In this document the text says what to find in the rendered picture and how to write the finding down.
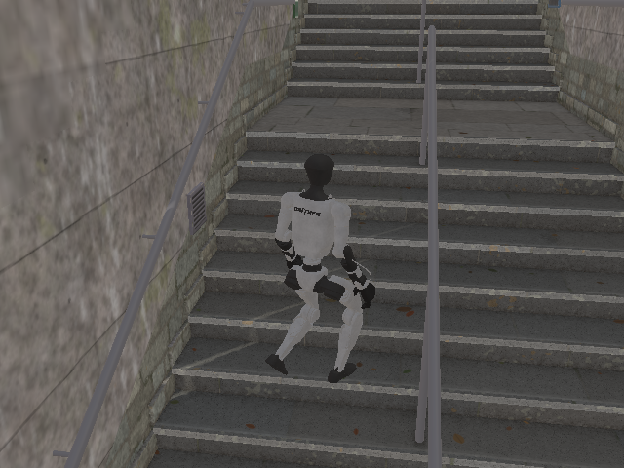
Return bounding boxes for stairs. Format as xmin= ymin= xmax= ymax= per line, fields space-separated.
xmin=147 ymin=136 xmax=624 ymax=468
xmin=287 ymin=3 xmax=559 ymax=102

